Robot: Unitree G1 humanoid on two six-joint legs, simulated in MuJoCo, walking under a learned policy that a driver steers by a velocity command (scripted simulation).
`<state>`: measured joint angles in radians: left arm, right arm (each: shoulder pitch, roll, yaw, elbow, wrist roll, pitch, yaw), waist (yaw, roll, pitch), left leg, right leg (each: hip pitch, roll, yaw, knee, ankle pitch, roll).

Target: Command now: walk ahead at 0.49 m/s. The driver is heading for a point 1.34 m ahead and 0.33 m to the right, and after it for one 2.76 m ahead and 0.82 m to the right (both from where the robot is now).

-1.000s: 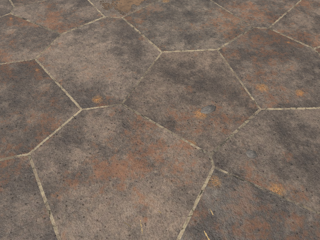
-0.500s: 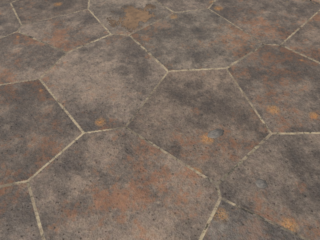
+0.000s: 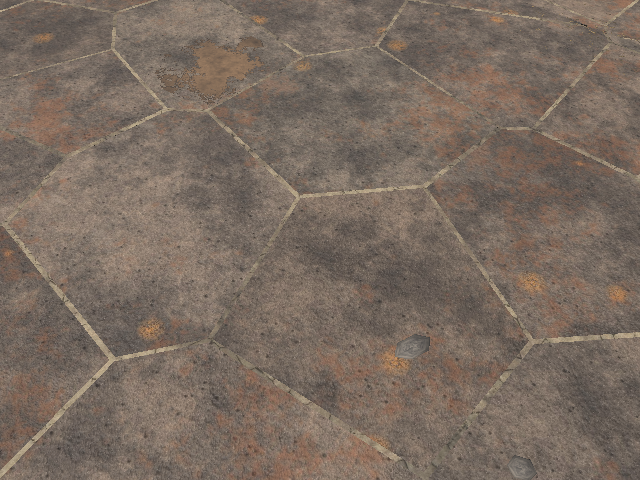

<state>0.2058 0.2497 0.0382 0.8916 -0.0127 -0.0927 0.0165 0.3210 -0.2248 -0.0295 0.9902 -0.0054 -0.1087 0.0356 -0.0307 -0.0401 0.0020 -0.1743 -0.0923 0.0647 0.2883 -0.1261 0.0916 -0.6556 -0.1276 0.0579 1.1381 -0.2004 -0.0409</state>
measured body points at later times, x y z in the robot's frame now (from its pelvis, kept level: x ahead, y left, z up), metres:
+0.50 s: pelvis +0.27 -0.08 +0.00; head +0.29 -0.10 +0.45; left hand +0.33 +0.18 -0.12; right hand +0.36 -0.35 -0.14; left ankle +0.28 +0.08 -0.66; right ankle +0.30 -0.16 -0.74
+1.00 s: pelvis +0.55 -0.02 -0.01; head +0.57 -0.01 +0.44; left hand +0.59 +0.25 -0.16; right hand +0.66 -0.29 -0.12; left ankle +0.61 +0.07 -0.74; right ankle +0.44 -0.16 -0.65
